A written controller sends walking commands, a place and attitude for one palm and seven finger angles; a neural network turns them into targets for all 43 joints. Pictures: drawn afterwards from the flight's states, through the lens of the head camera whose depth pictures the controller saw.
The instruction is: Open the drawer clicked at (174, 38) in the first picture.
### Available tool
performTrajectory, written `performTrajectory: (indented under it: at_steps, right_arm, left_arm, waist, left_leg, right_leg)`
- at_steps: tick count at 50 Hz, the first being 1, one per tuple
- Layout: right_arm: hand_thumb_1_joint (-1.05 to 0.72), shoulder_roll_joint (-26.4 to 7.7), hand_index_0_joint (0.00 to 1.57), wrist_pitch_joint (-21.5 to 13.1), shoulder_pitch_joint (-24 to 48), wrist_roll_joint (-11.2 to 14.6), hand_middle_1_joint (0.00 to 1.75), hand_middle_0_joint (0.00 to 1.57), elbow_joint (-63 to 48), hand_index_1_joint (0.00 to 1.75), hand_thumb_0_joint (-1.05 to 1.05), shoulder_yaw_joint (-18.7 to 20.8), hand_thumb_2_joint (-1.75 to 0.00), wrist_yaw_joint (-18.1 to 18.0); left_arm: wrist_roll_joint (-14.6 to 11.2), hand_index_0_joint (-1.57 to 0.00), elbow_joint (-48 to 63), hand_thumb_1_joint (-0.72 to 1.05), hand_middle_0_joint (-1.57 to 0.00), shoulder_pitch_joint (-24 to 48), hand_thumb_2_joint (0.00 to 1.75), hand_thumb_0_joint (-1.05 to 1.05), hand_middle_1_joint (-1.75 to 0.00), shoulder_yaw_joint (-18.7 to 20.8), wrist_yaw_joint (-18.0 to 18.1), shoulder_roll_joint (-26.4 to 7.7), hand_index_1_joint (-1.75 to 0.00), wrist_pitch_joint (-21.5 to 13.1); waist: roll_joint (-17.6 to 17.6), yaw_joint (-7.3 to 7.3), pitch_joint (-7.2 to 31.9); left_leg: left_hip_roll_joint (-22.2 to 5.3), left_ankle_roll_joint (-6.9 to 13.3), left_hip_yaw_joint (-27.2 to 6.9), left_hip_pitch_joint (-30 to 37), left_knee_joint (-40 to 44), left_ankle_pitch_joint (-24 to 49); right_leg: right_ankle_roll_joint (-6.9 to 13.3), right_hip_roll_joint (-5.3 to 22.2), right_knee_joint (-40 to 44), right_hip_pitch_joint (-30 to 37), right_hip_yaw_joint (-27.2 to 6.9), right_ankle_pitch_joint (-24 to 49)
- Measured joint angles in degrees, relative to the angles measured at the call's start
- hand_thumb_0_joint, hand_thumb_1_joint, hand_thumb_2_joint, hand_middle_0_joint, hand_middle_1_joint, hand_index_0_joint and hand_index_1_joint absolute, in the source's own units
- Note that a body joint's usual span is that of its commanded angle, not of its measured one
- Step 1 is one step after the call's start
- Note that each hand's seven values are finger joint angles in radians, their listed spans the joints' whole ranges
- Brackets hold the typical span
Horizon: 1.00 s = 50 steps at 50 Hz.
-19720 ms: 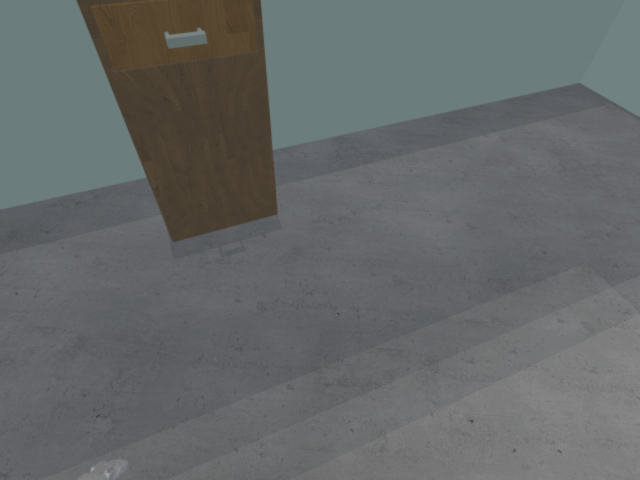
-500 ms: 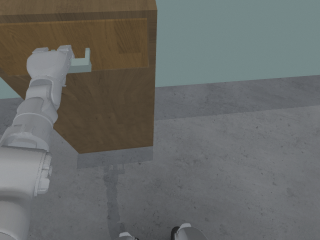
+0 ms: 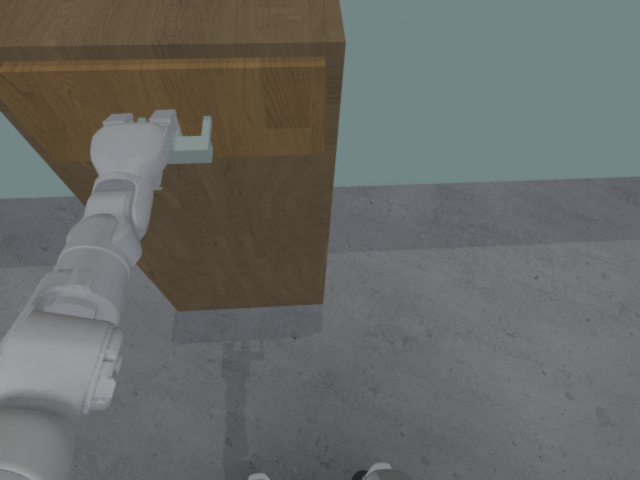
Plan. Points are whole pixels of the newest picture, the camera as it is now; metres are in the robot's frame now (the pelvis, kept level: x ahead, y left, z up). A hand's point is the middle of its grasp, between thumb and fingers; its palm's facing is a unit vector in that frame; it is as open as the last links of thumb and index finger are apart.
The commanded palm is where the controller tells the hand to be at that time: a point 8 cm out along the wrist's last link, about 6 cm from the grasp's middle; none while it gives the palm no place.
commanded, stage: pull the drawer open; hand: left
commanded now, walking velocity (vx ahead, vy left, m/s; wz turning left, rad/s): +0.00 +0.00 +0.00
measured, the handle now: (172, 137) +0.55 +0.18 +0.06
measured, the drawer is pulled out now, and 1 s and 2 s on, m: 0.01 0.17 0.30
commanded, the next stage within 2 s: none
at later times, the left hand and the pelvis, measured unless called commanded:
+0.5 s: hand (146, 202) +0.46 +0.21 +0.04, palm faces -0.02 -0.04 -1.00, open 5.9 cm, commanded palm +0.41 +0.20 +0.09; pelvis +0.01 +0.00 +0.01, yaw -2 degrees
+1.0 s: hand (132, 287) +0.34 +0.21 +0.04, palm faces +0.01 -0.07 -1.00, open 5.7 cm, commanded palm +0.30 +0.20 +0.09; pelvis +0.01 -0.01 +0.01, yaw +0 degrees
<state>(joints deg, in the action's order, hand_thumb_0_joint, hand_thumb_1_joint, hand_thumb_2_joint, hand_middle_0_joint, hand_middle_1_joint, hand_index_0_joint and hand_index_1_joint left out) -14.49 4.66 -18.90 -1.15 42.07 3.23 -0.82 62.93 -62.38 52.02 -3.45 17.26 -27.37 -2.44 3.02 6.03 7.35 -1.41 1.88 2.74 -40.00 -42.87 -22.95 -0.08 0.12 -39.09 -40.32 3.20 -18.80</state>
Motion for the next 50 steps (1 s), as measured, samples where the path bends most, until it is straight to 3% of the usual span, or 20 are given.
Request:
performTrajectory:
  at_steps: [9, 15, 24, 40, 50]
  right_arm:
    - [-0.9, -0.46, 0.2, 0.02, 0.07, 0.04, 0.3, 0.2, -0.67, 0.3, 0.0, -0.25, -0.9, -0.43]
    - [-0.9, -0.64, 0.2, 0.79, -2.2, 0.38, 0.3, 0.2, -0.86, 0.3, 0.01, 0.06, -0.9, -0.46]
    - [-0.9, -0.43, 0.2, 2.25, -2.82, 1.51, 0.3, 0.2, -0.74, 0.3, 0.01, 0.64, -0.9, 0.13]
    - [-0.9, -0.27, 0.2, 2.03, 7.64, 2.18, 0.3, 0.2, -4.94, 0.3, 0.01, 0.19, -0.9, 1.07]
    - [-0.9, 0.64, 0.2, 1.67, 11.71, 1.63, 0.3, 0.2, -6.44, 0.3, 0.01, -1.37, -0.9, 0.62]
  left_arm:
    - [-0.07, -0.37, -2.41, 0.7, -0.4, 1.76, 0.82, -0.01, -1.35, 0.7, -0.34, -1.51, -1.35, 0.49]
    - [-1.06, -0.35, 1.77, 0.71, -0.38, -2.86, 0.8, 0.0, -1.35, 2.34, -1.45, -2.04, -1.34, 0.63]
    - [-2.85, -0.33, 14.66, 0.72, -0.36, -15.99, 0.81, 0.0, -1.35, 2.15, -1.23, 0.67, -1.34, 1.18]
    - [-3.77, -0.35, 34.93, 0.73, -0.32, -33.43, 0.82, 0.01, -1.35, -3.58, -0.97, 6.76, -1.35, 7.19]
    - [-3.22, -0.36, 45.21, 0.73, -0.31, -43.55, 0.82, 0.02, -1.35, -4.4, -1.58, 7.58, -1.35, 7.78]
  waist:
    - [-0.17, 1.01, -0.25]
    - [0.04, 0.76, -0.02]
    - [0.66, -1.46, 0.59]
    - [0.93, -6.26, -0.07]
    - [0.62, -8.53, -1.12]
  left_leg:
    - [-0.31, -0.19, 0.16, -1.18, -0.53, 0.47]
    - [-0.79, -0.17, 1.42, 0.57, 0.77, 0.59]
    - [-0.67, 0.01, 2.41, 6.09, 3.84, 0.48]
    - [0.65, -0.17, 1.07, 13.1, 6.37, 0.74]
    - [0.67, -0.89, 0.34, 16.35, 7.16, 0.89]
  right_leg:
    - [0.32, -0.29, -0.69, -1.4, -0.17, 0.5]
    - [0.31, -0.86, 0.42, -0.3, -1.44, 1.04]
    - [-0.02, -0.97, 3.01, 4.66, -2.53, 1.03]
    - [-0.11, 0.18, 4.27, 11.72, -1.45, -0.1]
    - [0.59, 0.18, 3.91, 14.66, -0.81, -0.81]
